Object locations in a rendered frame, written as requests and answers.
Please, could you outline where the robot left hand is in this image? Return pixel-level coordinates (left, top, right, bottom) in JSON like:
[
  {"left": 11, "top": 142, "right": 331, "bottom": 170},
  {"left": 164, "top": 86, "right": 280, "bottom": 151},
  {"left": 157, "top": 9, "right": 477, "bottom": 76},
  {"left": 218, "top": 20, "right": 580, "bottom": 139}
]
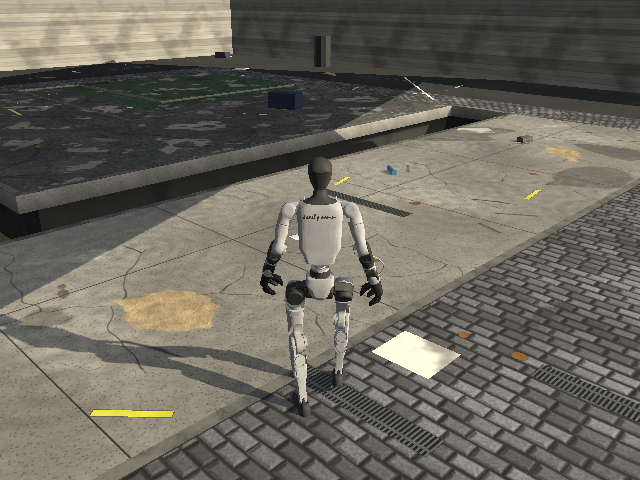
[{"left": 260, "top": 274, "right": 283, "bottom": 295}]

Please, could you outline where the right robot upper arm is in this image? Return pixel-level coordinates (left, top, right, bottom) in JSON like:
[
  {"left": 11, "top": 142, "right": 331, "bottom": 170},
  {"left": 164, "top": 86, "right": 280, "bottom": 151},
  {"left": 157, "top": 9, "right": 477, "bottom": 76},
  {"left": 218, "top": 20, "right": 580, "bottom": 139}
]
[{"left": 341, "top": 201, "right": 369, "bottom": 257}]

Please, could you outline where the right robot forearm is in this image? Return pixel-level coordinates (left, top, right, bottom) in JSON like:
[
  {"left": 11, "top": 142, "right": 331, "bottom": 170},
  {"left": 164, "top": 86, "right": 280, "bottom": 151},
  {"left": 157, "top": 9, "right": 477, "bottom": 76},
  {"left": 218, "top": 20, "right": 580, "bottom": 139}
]
[{"left": 359, "top": 241, "right": 380, "bottom": 285}]

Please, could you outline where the left robot forearm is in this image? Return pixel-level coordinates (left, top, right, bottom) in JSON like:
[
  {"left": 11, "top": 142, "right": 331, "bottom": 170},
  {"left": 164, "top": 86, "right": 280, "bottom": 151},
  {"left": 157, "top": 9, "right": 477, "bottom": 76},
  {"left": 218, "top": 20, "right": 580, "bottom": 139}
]
[{"left": 262, "top": 240, "right": 281, "bottom": 277}]

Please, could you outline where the right robot thigh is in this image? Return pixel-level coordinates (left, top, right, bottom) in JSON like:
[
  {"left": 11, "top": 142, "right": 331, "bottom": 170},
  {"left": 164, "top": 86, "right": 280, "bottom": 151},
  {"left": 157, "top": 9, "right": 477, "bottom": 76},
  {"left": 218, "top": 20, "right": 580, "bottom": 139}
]
[{"left": 333, "top": 277, "right": 354, "bottom": 329}]

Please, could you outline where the left robot upper arm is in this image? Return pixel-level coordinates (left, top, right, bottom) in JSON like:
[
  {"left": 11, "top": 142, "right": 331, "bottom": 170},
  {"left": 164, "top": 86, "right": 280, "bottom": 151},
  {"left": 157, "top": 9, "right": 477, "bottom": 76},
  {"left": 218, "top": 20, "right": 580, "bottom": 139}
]
[{"left": 271, "top": 201, "right": 299, "bottom": 256}]

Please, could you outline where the right robot foot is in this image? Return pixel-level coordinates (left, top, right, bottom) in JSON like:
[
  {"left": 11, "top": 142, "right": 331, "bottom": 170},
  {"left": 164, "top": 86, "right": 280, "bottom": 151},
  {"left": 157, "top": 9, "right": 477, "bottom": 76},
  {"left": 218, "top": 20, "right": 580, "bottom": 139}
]
[{"left": 332, "top": 367, "right": 346, "bottom": 387}]

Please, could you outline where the robot right hand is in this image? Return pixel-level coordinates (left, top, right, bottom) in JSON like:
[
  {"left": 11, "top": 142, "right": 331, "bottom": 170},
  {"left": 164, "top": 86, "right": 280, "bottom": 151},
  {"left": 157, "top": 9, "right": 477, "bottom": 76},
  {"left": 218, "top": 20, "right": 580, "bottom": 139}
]
[{"left": 360, "top": 281, "right": 383, "bottom": 306}]

